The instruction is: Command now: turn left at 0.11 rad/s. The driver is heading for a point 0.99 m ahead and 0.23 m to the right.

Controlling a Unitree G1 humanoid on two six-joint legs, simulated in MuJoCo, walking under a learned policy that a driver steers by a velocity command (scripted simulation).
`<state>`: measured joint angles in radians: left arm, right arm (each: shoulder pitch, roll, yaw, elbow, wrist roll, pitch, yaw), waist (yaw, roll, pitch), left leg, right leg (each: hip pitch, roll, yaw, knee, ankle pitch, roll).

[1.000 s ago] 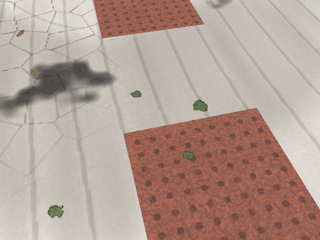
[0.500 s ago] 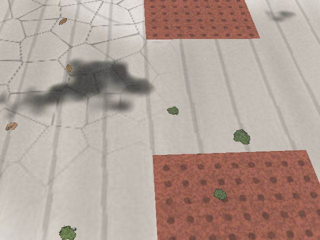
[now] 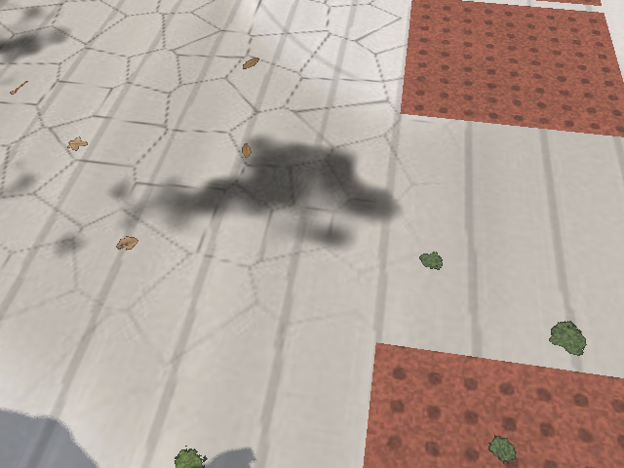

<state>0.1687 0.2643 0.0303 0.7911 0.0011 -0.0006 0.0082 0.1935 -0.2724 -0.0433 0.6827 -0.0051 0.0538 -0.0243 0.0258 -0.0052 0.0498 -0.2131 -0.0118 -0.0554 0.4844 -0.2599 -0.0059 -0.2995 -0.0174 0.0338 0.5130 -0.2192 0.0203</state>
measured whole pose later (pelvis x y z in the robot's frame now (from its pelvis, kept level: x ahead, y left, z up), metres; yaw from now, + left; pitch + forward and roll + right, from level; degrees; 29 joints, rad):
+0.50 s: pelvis +0.06 -0.01 +0.00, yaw +0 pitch +0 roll +1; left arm 0.21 0.29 0.05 0.91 -0.03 -0.09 -0.02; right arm 0.37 -0.27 -0.05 0.79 0.02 -0.01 -0.02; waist -0.02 0.02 0.00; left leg -0.09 -0.01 -0.06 0.44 -0.35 0.00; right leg -0.29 -0.01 -0.03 0.57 -0.30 -0.05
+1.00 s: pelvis +0.29 -0.01 -0.01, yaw -1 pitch +2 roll +0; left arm 0.47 0.27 0.03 0.98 -0.01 -0.05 0.01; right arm -0.02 -0.24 -0.03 0.65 0.02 -0.09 0.05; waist 0.10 0.02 0.04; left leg -0.53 0.00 0.04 0.50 -0.01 0.07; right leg 0.18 0.01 -0.01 0.23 -0.43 -0.02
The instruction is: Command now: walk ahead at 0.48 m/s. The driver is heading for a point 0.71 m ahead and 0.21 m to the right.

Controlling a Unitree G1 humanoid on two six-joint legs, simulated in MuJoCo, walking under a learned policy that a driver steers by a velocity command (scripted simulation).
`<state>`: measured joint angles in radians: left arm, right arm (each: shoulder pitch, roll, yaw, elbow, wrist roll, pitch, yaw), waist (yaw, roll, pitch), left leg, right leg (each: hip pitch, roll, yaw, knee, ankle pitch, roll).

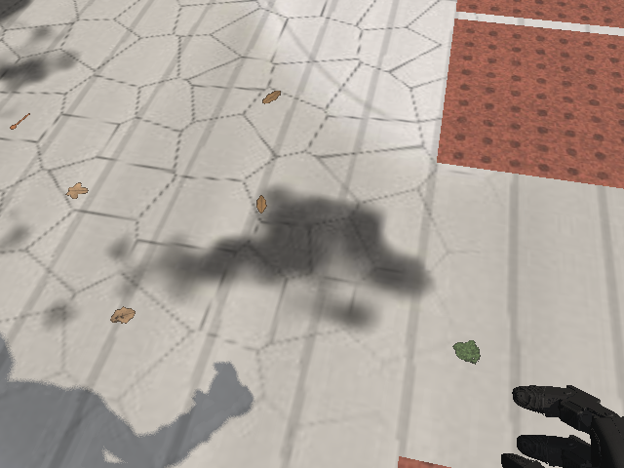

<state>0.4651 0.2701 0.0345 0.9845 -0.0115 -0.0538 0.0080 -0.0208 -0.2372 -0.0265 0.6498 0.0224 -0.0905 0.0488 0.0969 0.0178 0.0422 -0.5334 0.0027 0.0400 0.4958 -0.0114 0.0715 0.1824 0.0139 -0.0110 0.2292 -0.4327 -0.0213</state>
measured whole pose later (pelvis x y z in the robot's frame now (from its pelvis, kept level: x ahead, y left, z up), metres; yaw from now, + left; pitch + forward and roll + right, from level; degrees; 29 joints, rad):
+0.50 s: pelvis +0.28 -0.01 +0.01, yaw -12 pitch +1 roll +3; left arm 0.11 0.25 0.04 0.75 -0.02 -0.04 -0.05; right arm 0.30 -0.27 -0.06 0.90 0.01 -0.07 -0.01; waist -0.07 -0.03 0.04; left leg 0.11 -0.04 0.24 0.21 -0.34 0.00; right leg -0.62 -0.09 -0.02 0.63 -0.01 -0.05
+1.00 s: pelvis +0.56 -0.10 +0.02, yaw -29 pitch +2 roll +0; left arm 0.36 0.29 0.08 0.73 -0.02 -0.04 0.02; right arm 0.01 -0.28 -0.04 0.72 -0.01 -0.11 0.03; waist 0.08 0.05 0.03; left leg -0.56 0.02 -0.08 0.49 0.07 -0.03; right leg -0.08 0.11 0.17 0.41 -0.35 -0.07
